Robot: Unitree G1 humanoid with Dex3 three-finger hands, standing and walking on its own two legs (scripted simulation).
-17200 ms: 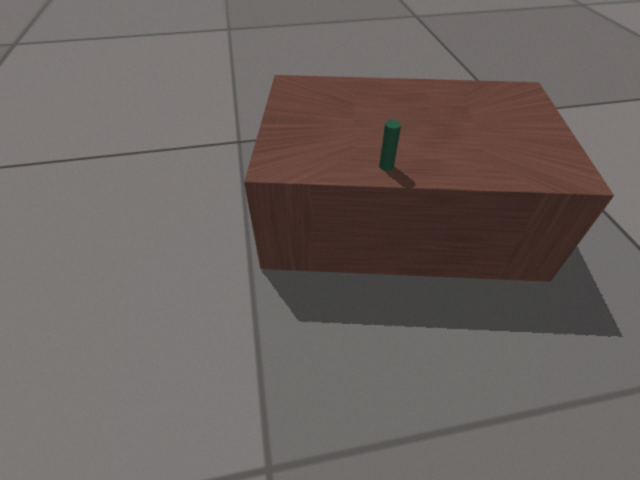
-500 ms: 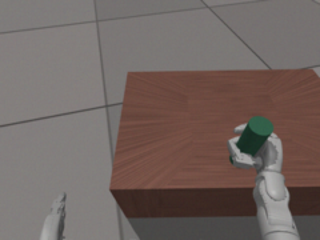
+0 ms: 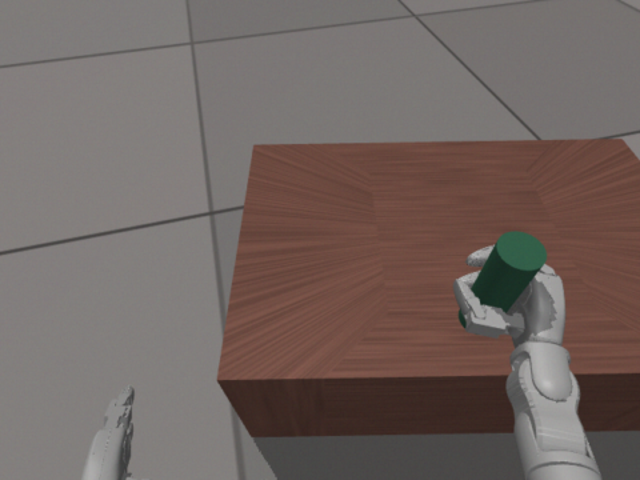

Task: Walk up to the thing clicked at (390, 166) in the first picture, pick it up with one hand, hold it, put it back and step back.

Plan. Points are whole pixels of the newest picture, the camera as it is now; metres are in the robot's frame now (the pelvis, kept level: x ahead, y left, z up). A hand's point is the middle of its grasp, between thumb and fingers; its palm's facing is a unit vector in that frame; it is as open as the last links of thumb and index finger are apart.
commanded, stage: hold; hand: right
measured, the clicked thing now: (496, 288) +0.33 -0.18 +0.08
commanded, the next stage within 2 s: crouch in 0.86 s
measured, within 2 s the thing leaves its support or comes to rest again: neither
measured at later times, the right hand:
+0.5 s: hand (481, 295) +0.33 -0.17 +0.07, palm faces +0.18 +0.98 +0.00, open 6.4 cm
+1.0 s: hand (483, 292) +0.33 -0.17 +0.07, palm faces +0.18 +0.98 +0.00, open 6.4 cm
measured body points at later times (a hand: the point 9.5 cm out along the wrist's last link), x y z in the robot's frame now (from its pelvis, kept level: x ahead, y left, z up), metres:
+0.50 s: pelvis -0.01 +0.00 +0.00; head +0.02 +0.00 +0.45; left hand +0.15 +0.27 -0.05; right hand +0.31 -0.22 +0.07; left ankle +0.02 +0.15 -0.70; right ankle +0.02 -0.14 -0.70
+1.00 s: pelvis +0.00 +0.00 +0.00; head +0.02 +0.00 +0.45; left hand +0.16 +0.26 -0.05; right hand +0.31 -0.22 +0.07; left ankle +0.02 +0.15 -0.70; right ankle +0.02 -0.14 -0.70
